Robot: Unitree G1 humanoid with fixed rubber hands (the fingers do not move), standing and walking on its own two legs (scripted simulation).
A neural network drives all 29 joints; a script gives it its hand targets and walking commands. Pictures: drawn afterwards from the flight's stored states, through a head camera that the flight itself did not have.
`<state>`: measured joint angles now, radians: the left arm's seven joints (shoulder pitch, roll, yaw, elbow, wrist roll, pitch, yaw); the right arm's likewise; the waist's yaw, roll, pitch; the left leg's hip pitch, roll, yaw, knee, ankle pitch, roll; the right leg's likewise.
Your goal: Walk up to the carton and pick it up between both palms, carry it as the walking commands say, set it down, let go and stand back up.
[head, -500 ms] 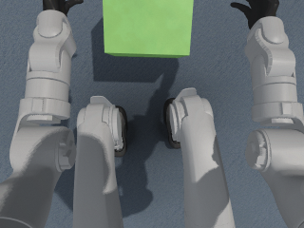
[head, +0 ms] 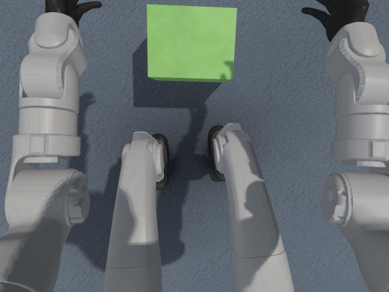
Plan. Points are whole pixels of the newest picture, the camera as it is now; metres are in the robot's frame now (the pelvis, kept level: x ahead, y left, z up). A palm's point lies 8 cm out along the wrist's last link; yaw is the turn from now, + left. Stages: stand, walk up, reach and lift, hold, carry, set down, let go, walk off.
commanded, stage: set down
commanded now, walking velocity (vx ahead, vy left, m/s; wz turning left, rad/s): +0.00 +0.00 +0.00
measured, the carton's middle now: (190, 49) +0.52 -0.03 -0.48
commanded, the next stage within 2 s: let go in 0.28 s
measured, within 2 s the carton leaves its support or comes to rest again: neither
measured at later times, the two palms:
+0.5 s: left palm out of the picture +0.51 +0.17 -0.01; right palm out of the picture +0.48 -0.23 -0.02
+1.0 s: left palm out of the picture +0.38 +0.22 +0.10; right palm out of the picture +0.35 -0.23 +0.10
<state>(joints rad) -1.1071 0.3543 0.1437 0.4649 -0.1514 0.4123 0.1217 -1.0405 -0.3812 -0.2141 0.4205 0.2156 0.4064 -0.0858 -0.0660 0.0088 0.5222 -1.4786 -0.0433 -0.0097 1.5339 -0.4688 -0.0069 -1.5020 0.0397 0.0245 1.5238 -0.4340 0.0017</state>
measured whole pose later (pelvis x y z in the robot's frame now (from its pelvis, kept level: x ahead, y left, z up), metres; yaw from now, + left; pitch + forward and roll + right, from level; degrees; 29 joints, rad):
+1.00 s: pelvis +0.16 +0.01 +0.18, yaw +0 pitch +18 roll +0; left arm 0.05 0.16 0.10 0.50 0.06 0.00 0.00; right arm 0.11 -0.19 -0.06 0.48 0.00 -0.01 0.06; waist -0.04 0.00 -0.07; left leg -0.57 -0.03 -0.04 0.60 -0.33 0.01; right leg -0.59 0.03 0.04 0.59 -0.30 0.00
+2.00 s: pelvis +0.14 +0.00 +0.20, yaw +0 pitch -3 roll +0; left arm 0.29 0.27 0.07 0.84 0.04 0.00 0.01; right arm 0.32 -0.30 -0.07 0.80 -0.03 0.01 -0.01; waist -0.01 0.02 -0.07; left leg -0.13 -0.01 -0.04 0.49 -0.30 0.01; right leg -0.14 0.04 0.03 0.47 -0.27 -0.02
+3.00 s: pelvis +0.10 +0.01 +0.20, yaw -1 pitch -4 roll +0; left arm 0.21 0.29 0.03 1.11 0.02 -0.01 -0.01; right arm 0.26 -0.32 -0.01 1.05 -0.01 -0.04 -0.01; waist 0.00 0.00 0.00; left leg -0.13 -0.04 -0.02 0.40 -0.20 0.02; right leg -0.15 0.01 0.06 0.40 -0.18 0.01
